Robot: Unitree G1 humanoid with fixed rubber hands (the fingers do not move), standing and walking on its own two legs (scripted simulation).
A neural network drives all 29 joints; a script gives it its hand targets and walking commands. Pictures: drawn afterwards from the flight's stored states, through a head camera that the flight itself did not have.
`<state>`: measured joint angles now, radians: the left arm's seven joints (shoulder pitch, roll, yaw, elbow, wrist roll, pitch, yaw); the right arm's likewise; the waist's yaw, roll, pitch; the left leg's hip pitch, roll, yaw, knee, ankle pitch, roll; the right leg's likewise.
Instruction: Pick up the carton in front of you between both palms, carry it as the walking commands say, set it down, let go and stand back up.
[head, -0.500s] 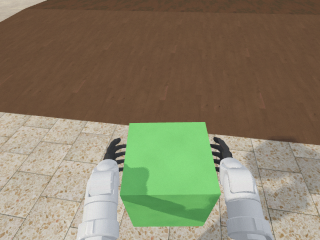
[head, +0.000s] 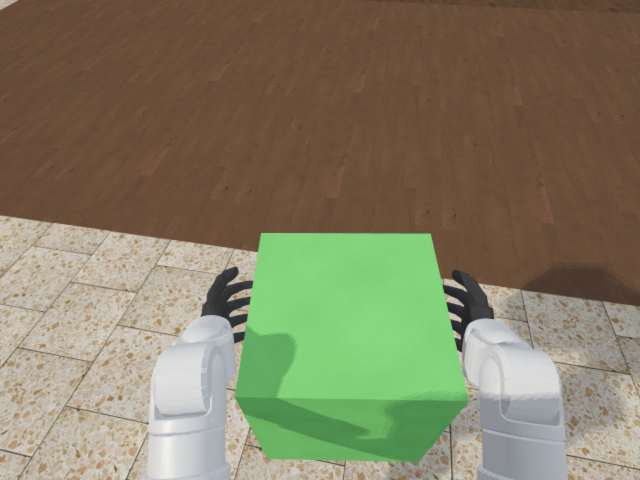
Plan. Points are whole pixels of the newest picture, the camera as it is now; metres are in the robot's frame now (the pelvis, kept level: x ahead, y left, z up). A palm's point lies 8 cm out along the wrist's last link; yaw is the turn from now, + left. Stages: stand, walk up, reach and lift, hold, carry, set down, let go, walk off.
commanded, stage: carry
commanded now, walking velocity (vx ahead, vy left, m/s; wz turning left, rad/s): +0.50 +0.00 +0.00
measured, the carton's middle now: (343, 353) +0.27 -0.01 +0.01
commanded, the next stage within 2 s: none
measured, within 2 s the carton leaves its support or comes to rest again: neither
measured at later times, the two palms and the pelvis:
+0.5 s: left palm (264, 179) +0.58 +0.12 +0.07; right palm (436, 183) +0.56 -0.18 +0.06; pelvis +0.31 -0.02 -0.02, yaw +0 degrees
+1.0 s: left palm (272, 84) +0.92 +0.13 +0.09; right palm (401, 85) +0.90 -0.17 +0.09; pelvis +0.65 -0.01 -0.02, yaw -2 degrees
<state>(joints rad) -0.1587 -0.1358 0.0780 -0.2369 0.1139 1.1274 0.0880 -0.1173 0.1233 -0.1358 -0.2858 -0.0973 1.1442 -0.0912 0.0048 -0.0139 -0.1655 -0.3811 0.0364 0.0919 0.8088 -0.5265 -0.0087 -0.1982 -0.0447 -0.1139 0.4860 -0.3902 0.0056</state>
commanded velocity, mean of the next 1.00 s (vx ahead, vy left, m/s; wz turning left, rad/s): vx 0.50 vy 0.00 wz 0.00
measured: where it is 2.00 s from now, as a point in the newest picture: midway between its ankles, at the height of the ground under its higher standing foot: (332, 230)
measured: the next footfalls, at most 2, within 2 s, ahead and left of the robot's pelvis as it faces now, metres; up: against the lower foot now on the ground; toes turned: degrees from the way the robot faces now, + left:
left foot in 0.08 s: +0.11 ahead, +0.10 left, +0.00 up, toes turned +7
right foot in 0.48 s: +0.46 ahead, -0.11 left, +0.00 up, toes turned -12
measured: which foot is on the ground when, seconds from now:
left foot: up 0.00-0.06, down 0.08-0.50, up 0.52-0.96, down 0.98-1.00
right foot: down 0.00-0.12, up 0.14-0.46, down 0.48-1.00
